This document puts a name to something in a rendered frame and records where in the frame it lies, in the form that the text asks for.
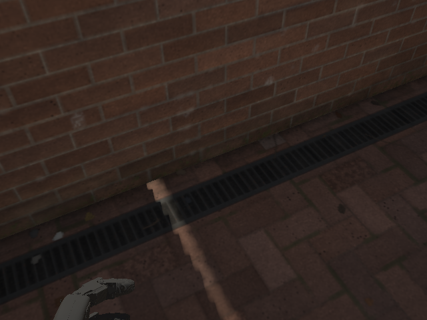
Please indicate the left robot hand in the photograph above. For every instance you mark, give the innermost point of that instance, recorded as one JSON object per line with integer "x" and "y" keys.
{"x": 76, "y": 306}

